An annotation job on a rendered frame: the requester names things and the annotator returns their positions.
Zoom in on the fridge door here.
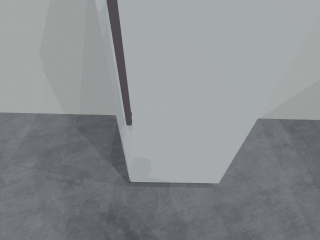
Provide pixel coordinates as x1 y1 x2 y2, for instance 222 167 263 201
95 0 320 184

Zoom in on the handle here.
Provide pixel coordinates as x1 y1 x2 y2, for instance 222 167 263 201
106 0 132 126

